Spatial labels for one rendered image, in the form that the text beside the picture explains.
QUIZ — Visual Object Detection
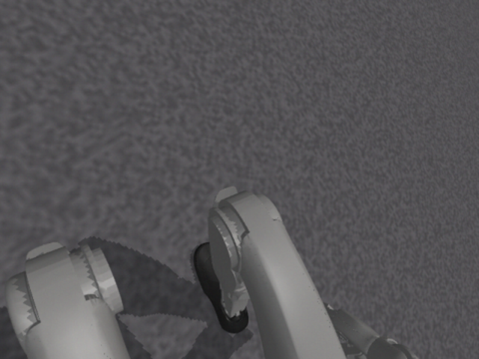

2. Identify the right robot hand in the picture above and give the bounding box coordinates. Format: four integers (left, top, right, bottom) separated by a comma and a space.
323, 302, 380, 359

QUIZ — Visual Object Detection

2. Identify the right robot arm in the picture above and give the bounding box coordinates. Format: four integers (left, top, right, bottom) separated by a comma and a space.
367, 336, 418, 359

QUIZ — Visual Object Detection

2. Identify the right robot foot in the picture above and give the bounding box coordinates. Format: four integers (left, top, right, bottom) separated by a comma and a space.
194, 242, 248, 334

